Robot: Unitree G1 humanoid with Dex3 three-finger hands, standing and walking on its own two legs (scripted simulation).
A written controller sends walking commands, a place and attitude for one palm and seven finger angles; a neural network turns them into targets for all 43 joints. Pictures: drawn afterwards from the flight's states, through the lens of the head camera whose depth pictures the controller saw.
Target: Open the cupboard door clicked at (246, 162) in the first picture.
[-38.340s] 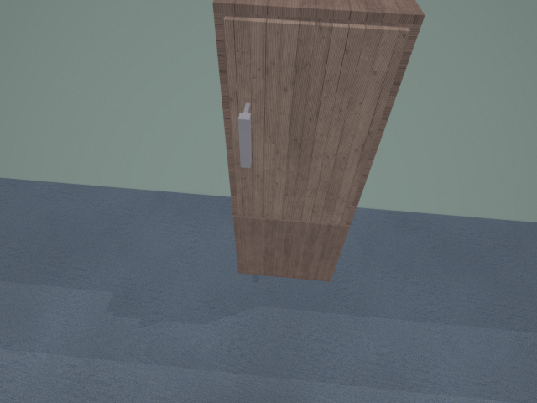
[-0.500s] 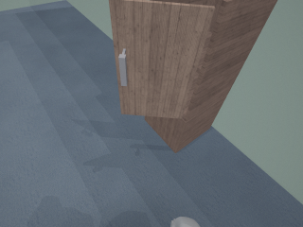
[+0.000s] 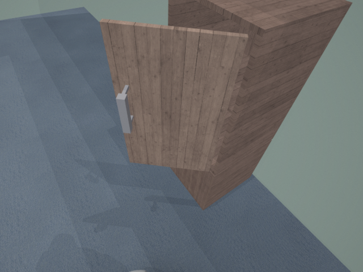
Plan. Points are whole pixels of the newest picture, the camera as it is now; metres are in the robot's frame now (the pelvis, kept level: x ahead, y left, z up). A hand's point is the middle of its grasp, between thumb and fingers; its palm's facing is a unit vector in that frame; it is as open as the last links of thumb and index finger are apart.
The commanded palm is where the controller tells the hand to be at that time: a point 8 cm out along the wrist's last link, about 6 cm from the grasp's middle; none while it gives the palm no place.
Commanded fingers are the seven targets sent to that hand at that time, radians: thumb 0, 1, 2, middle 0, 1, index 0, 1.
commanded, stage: come to a stop and stand still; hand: left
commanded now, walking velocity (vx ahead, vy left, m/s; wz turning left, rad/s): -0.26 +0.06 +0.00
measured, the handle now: (127, 109) +0.55 +0.21 +0.00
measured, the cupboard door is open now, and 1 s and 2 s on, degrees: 49 49 49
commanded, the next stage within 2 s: look again from close up in 1.26 s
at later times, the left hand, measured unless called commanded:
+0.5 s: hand out of the picture +0.01 +0.15 -0.17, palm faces +0.04 -0.96 -0.28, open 7.4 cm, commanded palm none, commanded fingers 0.00 0.90 0.90 -0.20 -0.30 -0.20 -0.30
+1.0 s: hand out of the picture -0.04 +0.12 -0.17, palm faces +0.06 -0.98 -0.16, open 7.4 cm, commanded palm none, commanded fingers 0.00 0.90 0.90 -0.20 -0.30 -0.20 -0.30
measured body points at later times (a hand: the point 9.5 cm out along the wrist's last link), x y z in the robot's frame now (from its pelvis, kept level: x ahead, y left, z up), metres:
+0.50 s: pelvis +0.00 -0.05 -0.01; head +0.03 -0.07 +0.44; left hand +0.01 +0.20 -0.15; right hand +0.08 -0.27 -0.17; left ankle +0.02 +0.10 -0.71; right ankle -0.02 -0.13 -0.74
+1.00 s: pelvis -0.04 -0.05 +0.01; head -0.04 -0.04 +0.46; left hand -0.04 +0.17 -0.16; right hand -0.05 -0.26 -0.15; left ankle -0.06 +0.07 -0.74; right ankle -0.02 -0.13 -0.74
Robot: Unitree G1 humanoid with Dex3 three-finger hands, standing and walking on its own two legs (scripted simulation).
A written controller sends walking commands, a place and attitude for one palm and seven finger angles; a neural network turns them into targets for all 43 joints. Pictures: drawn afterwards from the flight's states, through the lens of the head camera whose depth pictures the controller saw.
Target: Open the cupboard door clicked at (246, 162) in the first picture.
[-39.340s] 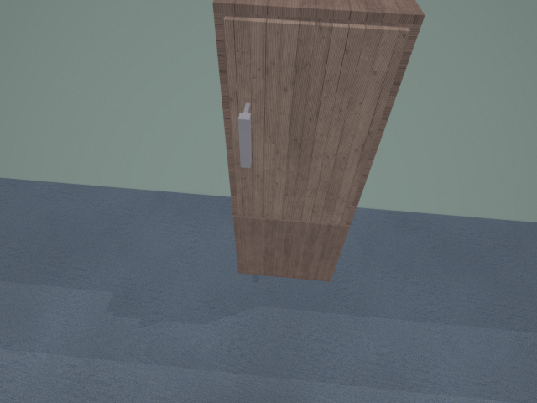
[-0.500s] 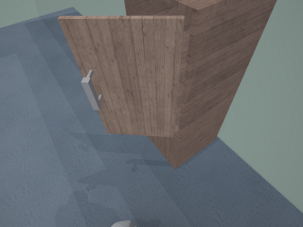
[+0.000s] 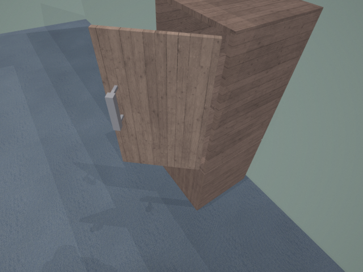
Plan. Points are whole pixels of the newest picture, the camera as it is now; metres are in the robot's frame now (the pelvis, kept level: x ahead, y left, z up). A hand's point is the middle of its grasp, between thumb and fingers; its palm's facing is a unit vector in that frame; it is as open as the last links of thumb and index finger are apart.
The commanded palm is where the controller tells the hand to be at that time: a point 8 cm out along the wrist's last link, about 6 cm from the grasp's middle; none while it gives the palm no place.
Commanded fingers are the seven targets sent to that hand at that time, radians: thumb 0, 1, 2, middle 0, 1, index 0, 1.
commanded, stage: come to a stop and stand still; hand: left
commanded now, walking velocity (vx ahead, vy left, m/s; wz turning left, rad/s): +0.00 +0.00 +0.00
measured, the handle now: (116, 108) +0.59 +0.26 +0.00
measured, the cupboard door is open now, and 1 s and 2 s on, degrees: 49 49 49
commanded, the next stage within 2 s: look again from close up in 0.26 s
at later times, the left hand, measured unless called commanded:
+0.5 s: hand out of the picture -0.01 +0.19 -0.18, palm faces +0.02 -0.98 -0.18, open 7.4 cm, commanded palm none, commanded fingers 0.00 0.90 0.90 -0.20 -0.30 -0.20 -0.30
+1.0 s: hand out of the picture +0.04 +0.23 -0.17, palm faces +0.00 -0.97 -0.23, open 7.4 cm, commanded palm none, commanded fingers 0.00 0.90 0.90 -0.20 -0.30 -0.20 -0.30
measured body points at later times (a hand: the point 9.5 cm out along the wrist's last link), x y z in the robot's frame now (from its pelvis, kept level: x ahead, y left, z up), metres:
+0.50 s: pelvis +0.01 +0.02 -0.01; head +0.01 +0.02 +0.44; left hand -0.01 +0.24 -0.16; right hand +0.00 -0.20 -0.16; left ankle -0.02 +0.12 -0.74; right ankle +0.02 -0.08 -0.74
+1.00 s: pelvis -0.01 +0.04 +0.00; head -0.03 +0.05 +0.45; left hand +0.04 +0.28 -0.15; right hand +0.03 -0.20 -0.15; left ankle -0.02 +0.12 -0.74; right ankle +0.02 -0.08 -0.74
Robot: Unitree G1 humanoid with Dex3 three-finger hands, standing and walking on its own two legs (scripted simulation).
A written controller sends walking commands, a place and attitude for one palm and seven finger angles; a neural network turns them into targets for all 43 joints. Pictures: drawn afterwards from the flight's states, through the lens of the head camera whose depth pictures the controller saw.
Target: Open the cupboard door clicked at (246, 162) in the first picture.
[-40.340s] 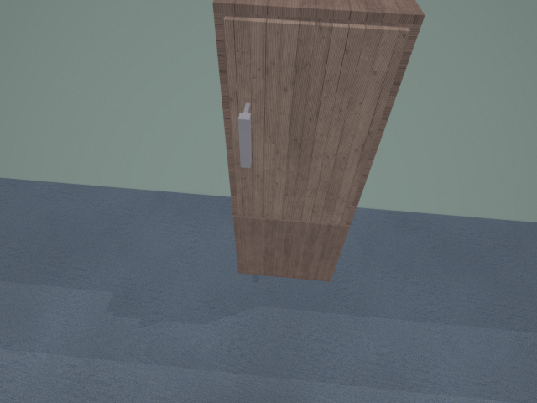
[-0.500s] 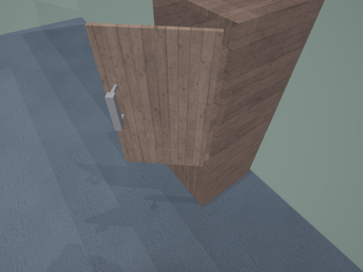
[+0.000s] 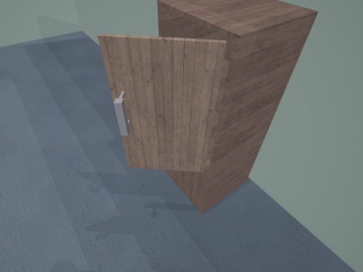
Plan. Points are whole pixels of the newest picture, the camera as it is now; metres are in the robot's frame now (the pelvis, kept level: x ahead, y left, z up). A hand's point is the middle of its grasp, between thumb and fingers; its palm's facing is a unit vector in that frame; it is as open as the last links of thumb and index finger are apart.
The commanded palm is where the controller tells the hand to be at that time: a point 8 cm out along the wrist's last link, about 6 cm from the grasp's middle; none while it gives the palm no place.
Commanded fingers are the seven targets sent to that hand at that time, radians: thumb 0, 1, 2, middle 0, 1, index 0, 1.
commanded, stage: shuffle to correct the standing spot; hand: left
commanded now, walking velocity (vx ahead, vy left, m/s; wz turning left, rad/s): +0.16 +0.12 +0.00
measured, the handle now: (124, 113) +0.60 +0.23 +0.00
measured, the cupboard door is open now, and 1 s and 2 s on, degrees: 49 49 49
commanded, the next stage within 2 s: come to a stop and stand still in 0.20 s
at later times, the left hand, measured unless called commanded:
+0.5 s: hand out of the picture -0.01 +0.21 -0.19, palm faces +0.04 -0.99 -0.15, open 7.4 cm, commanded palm none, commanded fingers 0.00 0.90 0.90 -0.20 -0.30 -0.20 -0.30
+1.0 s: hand out of the picture +0.10 +0.20 -0.18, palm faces +0.02 -0.98 -0.20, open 7.4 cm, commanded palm none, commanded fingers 0.00 0.90 0.90 -0.20 -0.30 -0.20 -0.30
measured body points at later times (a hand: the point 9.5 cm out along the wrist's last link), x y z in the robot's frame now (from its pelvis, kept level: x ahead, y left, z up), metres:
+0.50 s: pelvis +0.04 +0.05 +0.00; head +0.04 +0.08 +0.44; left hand -0.01 +0.26 -0.18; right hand -0.03 -0.16 -0.15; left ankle -0.01 +0.08 -0.74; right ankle +0.03 -0.10 -0.72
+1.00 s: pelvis +0.02 +0.03 -0.01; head +0.03 +0.03 +0.44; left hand +0.09 +0.25 -0.16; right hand +0.03 -0.20 -0.17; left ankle -0.01 +0.08 -0.74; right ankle -0.01 -0.11 -0.74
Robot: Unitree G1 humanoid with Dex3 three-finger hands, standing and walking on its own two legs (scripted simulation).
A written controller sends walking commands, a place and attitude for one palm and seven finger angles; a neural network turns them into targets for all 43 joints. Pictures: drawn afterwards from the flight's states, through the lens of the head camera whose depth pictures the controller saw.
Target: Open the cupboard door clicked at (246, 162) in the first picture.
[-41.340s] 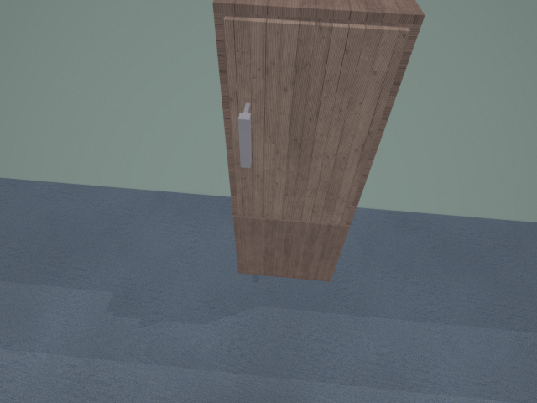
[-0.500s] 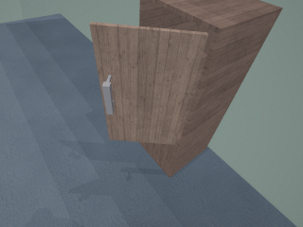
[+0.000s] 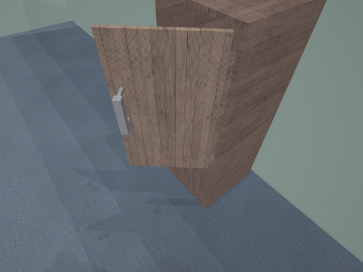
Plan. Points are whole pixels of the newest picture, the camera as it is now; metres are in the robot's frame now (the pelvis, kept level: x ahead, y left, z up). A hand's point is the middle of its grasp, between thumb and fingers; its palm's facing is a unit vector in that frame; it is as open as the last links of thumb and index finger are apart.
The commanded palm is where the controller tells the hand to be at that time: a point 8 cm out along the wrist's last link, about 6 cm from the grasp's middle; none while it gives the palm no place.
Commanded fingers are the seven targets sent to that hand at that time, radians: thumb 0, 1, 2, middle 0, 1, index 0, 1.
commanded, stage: come to a stop and stand still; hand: left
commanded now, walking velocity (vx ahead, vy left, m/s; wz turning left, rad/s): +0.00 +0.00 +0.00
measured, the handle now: (123, 111) +0.57 +0.21 +0.01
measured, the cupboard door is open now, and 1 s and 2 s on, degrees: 49 49 49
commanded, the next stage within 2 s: look again from close up in 0.90 s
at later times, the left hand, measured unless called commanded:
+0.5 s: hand out of the picture -0.04 +0.09 -0.16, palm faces +0.03 -0.98 -0.20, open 7.4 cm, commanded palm none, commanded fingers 0.00 0.90 0.90 -0.20 -0.30 -0.20 -0.30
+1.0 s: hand out of the picture -0.01 +0.08 -0.16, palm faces +0.06 -0.98 -0.20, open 7.4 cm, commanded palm none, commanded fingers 0.00 0.90 0.90 -0.20 -0.30 -0.20 -0.30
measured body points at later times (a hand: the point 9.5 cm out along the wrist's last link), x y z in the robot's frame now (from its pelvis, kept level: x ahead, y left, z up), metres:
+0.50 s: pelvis -0.02 -0.07 +0.01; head -0.01 -0.09 +0.46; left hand -0.04 +0.14 -0.14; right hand -0.03 -0.29 -0.16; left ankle -0.04 +0.05 -0.73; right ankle -0.04 -0.15 -0.73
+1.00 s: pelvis +0.00 -0.08 +0.01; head +0.01 -0.09 +0.46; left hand -0.02 +0.13 -0.15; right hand -0.01 -0.29 -0.16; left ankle -0.04 +0.05 -0.73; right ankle -0.04 -0.15 -0.73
